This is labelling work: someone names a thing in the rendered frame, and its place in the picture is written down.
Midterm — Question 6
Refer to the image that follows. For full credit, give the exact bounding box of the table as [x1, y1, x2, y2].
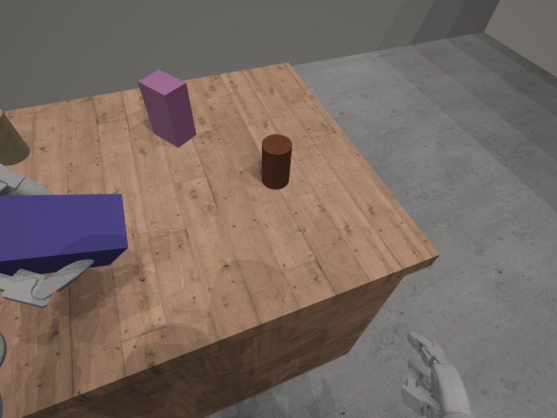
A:
[0, 63, 440, 418]

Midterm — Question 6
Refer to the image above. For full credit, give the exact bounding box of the right robot hand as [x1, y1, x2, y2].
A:
[402, 331, 473, 418]

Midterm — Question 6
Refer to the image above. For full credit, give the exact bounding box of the left robot hand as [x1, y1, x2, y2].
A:
[0, 163, 94, 308]

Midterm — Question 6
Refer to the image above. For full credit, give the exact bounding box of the sponge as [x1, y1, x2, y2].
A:
[0, 194, 128, 276]

